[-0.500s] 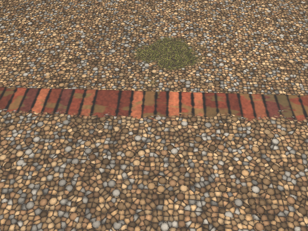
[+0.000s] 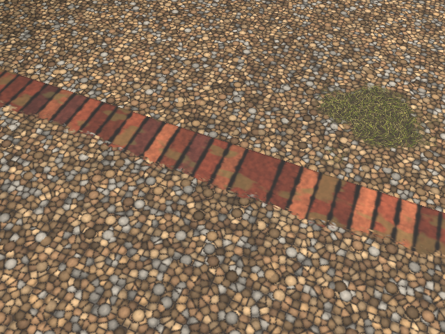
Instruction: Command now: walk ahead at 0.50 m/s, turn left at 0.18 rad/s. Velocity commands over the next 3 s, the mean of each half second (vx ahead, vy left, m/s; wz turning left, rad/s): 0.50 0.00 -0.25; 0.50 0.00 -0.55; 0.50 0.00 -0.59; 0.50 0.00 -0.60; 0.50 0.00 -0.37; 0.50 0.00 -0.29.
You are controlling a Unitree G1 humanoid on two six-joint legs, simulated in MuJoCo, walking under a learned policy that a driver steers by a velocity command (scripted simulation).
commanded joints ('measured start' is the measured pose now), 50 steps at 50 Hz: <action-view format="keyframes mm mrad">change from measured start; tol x32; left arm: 1 -15 123 25 -76 9 -18 -1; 50 51 136 33 -228 -2 56 17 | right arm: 1 77 -90 -23 -34 -17 -26 -6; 50 162 -132 -31 13 -17 -64 -34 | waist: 1 -34 66 -146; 18 -116 50 31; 25 26 -254 -457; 50 -117 137 -150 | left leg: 1 358 284 -356 -313 220 185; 16 494 283 43 -420 409 69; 22 564 297 113 -15 1117 20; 23 437 258 137 210 1017 -13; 25 -241 -46 -43 862 -388 -103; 26 -349 24 -180 893 -336 -76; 39 -54 62 -66 31 259 -166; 46 345 161 -186 -125 103 -24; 48 752 505 -881 -266 -313 191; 50 539 412 -612 -293 -329 111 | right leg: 1 -322 -93 74 11 128 -16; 19 -411 37 -37 -595 404 -61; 23 132 147 -71 -671 363 -173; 25 765 -275 820 -793 313 -475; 34 66 -50 284 -966 598 -310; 44 156 -47 422 -775 303 -185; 50 -485 60 154 141 1 -13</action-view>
